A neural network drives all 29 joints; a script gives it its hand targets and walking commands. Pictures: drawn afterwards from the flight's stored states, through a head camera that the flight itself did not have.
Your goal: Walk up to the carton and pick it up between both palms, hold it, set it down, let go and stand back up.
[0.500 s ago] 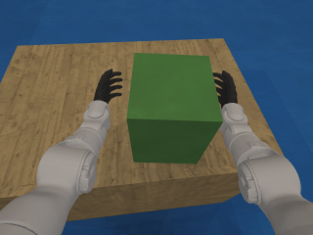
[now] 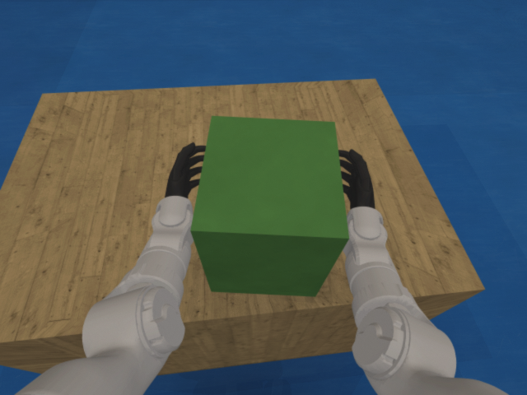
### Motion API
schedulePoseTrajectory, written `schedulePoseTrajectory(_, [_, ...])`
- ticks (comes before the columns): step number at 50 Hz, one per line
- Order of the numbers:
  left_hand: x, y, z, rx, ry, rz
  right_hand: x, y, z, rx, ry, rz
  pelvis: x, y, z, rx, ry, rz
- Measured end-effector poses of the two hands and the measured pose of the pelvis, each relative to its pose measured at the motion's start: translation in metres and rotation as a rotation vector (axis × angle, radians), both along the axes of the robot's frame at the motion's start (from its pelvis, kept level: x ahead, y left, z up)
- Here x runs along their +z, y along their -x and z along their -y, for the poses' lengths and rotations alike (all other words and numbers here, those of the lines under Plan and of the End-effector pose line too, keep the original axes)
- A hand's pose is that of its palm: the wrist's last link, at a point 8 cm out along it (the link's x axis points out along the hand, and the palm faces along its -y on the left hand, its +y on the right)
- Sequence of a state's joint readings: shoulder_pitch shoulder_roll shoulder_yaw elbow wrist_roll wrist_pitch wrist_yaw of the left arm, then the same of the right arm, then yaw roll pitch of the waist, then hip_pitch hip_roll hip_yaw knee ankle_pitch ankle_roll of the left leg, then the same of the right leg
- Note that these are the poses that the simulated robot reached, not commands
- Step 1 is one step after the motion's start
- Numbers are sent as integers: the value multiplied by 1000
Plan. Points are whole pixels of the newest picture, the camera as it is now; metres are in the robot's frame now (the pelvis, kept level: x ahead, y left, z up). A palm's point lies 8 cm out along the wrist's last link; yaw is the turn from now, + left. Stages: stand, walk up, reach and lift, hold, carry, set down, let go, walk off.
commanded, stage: reach and lift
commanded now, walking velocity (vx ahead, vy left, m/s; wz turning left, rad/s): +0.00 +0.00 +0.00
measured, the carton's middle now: (267, 213) +0.40 +0.00 -0.01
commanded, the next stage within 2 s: none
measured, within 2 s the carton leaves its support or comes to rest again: leaves its support in 1.24 s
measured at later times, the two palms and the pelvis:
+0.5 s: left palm (181, 193) +0.40 +0.14 +0.05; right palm (363, 202) +0.39 -0.15 +0.05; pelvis +0.00 +0.00 +0.00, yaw +0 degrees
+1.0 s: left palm (180, 194) +0.41 +0.14 +0.04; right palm (361, 201) +0.39 -0.15 +0.05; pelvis +0.01 +0.00 +0.00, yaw +0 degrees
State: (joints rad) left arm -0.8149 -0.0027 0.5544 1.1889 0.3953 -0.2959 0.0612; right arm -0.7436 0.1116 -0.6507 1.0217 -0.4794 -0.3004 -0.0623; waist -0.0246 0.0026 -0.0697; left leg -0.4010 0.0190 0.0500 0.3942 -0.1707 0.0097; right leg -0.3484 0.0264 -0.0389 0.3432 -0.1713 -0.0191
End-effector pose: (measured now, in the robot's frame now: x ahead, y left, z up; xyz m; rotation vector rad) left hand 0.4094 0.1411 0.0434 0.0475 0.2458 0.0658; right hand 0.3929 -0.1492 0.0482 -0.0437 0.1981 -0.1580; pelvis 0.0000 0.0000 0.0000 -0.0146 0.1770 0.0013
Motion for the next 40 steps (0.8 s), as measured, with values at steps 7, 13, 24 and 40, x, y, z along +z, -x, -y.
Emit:
schedulePoseTrajectory(7, [-1,6,1,-4,-8,-17,1,7,1,2,30,-19,2,-1,2,-3,0,24])
schedulePoseTrajectory(13, [0,7,4,-4,-20,-16,4,7,4,7,37,-17,3,0,4,-4,0,30])
schedulePoseTrajectory(24, [3,6,4,-4,-20,-19,4,6,5,10,35,-18,4,-3,4,-3,-7,45])
schedulePoseTrajectory(40, [-1,1,1,-2,-17,-20,0,0,2,12,35,-16,4,-12,2,1,-1,26])
